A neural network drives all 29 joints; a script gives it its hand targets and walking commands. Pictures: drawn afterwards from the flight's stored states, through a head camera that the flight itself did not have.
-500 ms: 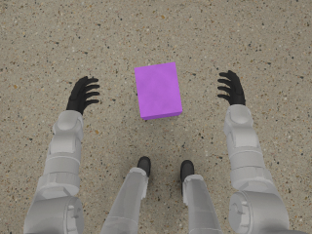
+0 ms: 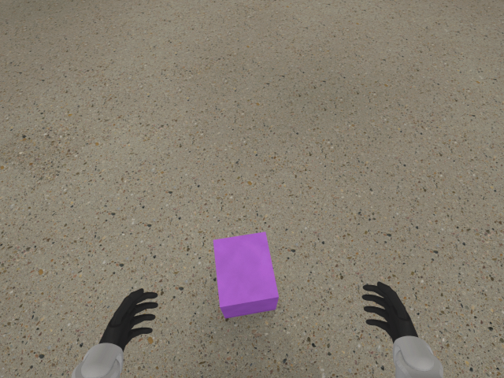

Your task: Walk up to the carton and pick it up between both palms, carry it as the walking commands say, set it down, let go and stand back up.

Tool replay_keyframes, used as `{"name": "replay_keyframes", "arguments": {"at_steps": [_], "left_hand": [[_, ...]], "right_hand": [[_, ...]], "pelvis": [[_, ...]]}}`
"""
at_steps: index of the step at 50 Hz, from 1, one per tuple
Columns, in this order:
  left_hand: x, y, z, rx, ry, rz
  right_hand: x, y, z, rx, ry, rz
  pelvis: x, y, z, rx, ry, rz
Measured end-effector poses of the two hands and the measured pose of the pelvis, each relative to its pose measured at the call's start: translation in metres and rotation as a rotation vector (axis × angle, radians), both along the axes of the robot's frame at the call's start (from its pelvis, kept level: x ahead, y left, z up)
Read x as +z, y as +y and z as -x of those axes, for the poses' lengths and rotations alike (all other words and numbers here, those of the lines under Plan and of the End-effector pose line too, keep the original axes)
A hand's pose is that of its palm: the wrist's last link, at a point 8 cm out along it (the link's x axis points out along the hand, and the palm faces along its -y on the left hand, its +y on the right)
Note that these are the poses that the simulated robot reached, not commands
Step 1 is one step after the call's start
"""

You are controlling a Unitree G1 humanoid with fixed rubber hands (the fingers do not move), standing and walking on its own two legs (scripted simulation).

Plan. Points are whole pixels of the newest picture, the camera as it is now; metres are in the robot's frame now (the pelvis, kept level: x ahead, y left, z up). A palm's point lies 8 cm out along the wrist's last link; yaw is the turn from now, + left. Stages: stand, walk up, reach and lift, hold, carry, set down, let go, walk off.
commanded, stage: let go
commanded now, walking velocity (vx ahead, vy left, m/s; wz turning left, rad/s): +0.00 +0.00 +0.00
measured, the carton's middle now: (245, 275) +0.46 +0.07 -0.67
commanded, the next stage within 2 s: stand in 0.52 s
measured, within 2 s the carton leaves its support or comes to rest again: neither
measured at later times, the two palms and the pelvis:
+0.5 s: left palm (106, 349) +0.15 +0.24 -0.06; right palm (417, 366) +0.15 -0.23 -0.07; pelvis -0.01 +0.00 +0.00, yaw +1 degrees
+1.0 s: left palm (84, 354) +0.14 +0.29 -0.10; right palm out of the picture +0.13 -0.28 -0.08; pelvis +0.01 +0.01 +0.00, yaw -1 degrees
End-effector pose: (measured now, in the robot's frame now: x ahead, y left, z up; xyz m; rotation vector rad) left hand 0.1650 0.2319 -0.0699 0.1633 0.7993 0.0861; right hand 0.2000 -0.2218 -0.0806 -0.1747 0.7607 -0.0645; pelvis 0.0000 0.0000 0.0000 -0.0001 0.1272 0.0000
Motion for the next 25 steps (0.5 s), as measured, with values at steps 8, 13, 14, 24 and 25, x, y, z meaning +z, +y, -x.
{"name": "replay_keyframes", "arguments": {"at_steps": [8,13,14,24,25], "left_hand": [[0.006,-0.013,0.004,-0.034,-0.006,0.001],[0.005,-0.017,0.003,-0.047,-0.006,0.001],[0.005,-0.016,0.004,-0.047,-0.005,0.0],[0.007,0.006,0.014,0.026,0.029,-0.037],[0.007,0.009,0.015,0.033,0.033,-0.04]], "right_hand": [[0.016,-0.019,0.029,-0.003,0.01,0.007],[0.02,-0.024,0.039,-0.009,0.021,0.006],[0.02,-0.024,0.04,-0.01,0.023,0.005],[0.014,-0.011,0.046,-0.007,0.024,0.006],[0.013,-0.01,0.047,-0.007,0.022,0.009]], "pelvis": [[0.004,-0.011,-0.004,0.01,-0.119,-0.004],[0.003,-0.012,-0.001,0.009,-0.168,-0.003],[0.003,-0.012,0.0,0.008,-0.175,-0.003],[0.0,-0.002,0.006,0.02,-0.195,-0.001],[0.0,-0.001,0.007,0.02,-0.195,0.0]]}}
